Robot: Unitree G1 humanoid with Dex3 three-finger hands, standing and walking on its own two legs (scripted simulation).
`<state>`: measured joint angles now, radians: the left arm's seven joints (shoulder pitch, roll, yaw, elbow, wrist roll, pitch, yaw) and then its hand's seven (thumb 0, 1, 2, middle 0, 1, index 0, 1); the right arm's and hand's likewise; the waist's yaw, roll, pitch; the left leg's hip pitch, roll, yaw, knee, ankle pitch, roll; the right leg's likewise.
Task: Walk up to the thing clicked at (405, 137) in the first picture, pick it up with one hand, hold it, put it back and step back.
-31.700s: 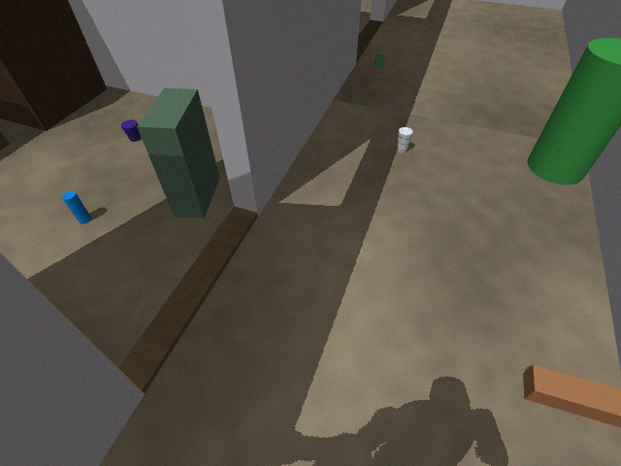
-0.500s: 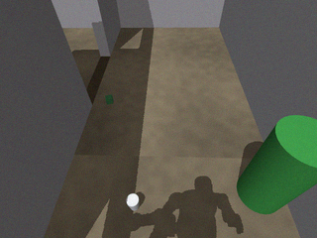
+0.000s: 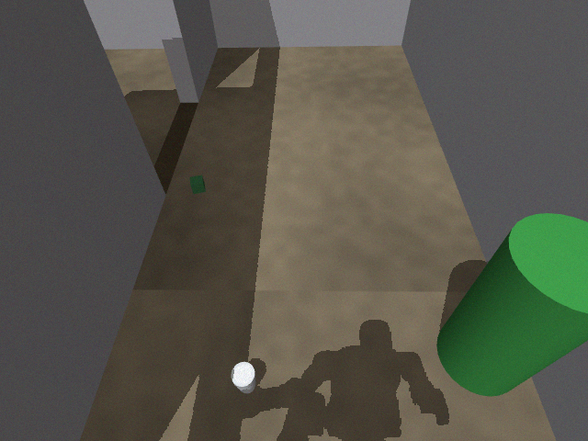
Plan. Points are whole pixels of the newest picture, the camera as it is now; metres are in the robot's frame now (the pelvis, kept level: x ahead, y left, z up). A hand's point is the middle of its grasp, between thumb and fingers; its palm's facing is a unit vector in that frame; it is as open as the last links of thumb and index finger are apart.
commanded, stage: stand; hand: left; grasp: from the side
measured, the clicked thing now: (245, 379) +0.39 +0.20 -0.72
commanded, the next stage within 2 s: step back in 0.72 s
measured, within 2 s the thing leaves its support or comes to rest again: neither
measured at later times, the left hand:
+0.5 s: hand out of the picture +0.08 +0.25 -0.16, palm faces -0.02 -0.94 -0.34, open 7.3 cm
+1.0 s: hand out of the picture +0.09 +0.28 -0.17, palm faces -0.02 -0.92 -0.39, open 7.3 cm
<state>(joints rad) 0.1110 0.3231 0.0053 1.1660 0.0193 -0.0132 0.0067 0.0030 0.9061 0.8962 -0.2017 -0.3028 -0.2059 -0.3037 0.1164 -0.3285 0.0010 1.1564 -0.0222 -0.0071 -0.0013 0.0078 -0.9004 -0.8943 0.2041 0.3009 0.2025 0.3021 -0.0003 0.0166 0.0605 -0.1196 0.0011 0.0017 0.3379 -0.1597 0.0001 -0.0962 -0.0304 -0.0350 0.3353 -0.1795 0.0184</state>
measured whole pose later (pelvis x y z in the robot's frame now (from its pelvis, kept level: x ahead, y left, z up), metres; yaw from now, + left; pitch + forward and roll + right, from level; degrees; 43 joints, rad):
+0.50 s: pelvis +0.01 +0.00 +0.00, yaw +0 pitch -3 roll +0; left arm 0.11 0.33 0.01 1.16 0.02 -0.01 0.00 0.00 0.91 0.90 -0.20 -0.30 -0.21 -0.30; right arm 0.10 -0.34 0.00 1.16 -0.02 -0.01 0.00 0.01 -0.90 -0.89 0.20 0.30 0.20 0.30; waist 0.00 0.01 0.06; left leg -0.10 0.00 0.00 0.31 -0.16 0.00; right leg -0.08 -0.03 -0.04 0.31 -0.18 0.02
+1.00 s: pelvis -0.03 +0.01 -0.02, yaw +1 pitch -2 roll -1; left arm 0.04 0.38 0.06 0.99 0.02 0.04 0.00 0.00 0.91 0.90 -0.20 -0.30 -0.21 -0.30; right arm 0.07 -0.42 -0.05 1.01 0.00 0.05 0.02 0.01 -0.90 -0.89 0.20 0.30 0.20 0.30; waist -0.02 0.02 0.18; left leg -0.33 -0.02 -0.03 0.71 -0.33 0.04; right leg -0.29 -0.04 -0.04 0.60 -0.27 0.01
